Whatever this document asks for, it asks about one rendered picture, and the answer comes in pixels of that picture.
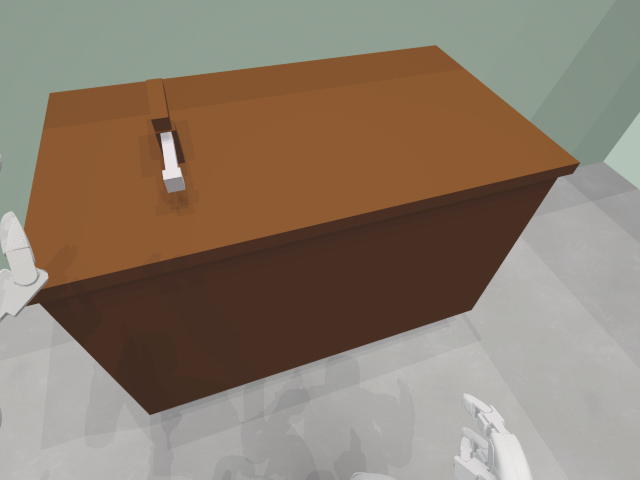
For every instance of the left robot hand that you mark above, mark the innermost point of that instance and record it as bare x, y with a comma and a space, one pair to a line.
18, 286

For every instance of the tap lever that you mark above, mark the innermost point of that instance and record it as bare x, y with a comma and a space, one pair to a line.
172, 174

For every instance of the right robot hand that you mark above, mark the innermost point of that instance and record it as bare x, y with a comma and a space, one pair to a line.
501, 458

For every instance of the counter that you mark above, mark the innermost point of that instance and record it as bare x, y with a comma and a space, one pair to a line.
329, 204

